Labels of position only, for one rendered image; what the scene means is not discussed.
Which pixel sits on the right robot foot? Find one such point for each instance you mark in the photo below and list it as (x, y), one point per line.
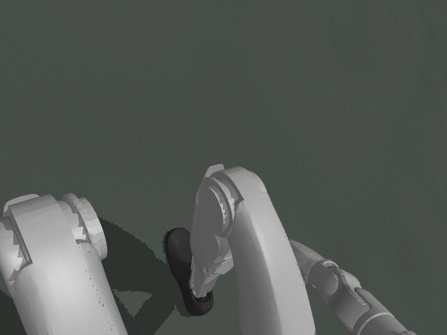
(179, 255)

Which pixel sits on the right robot hand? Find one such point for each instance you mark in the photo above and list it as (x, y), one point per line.
(306, 258)

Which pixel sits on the right robot arm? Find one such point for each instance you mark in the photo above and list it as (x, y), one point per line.
(357, 309)

